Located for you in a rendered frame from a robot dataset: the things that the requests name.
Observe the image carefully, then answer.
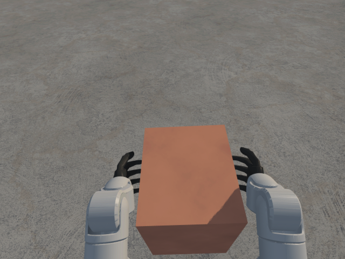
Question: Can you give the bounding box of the right robot hand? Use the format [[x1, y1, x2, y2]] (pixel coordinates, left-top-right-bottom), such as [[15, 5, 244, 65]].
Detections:
[[232, 147, 264, 192]]

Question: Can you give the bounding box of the carton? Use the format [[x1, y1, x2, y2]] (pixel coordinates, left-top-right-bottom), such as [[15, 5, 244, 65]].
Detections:
[[136, 125, 248, 255]]

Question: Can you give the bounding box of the left robot hand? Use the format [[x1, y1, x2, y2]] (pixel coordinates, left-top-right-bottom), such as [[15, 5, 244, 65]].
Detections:
[[114, 152, 142, 194]]

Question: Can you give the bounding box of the robot right forearm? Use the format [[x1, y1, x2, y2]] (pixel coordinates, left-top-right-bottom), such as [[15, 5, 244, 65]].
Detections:
[[246, 173, 307, 259]]

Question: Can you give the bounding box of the robot left forearm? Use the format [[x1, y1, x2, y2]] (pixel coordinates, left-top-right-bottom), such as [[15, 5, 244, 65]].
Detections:
[[84, 176, 135, 259]]

